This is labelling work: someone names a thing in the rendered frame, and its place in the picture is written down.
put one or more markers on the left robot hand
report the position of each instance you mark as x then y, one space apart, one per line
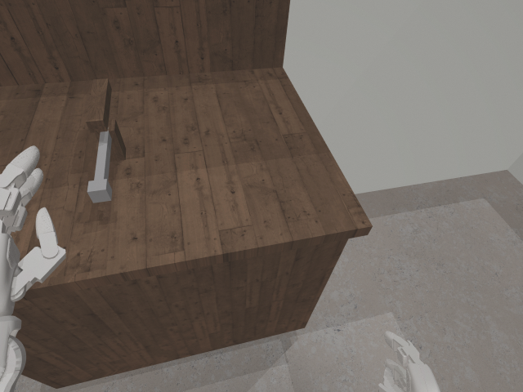
19 182

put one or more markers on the right robot hand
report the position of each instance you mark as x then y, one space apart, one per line
417 377

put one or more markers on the left robot forearm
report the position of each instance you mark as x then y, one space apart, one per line
12 353

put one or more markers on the tap lever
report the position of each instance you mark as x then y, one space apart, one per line
99 189

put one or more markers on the counter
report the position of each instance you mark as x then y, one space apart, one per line
228 210

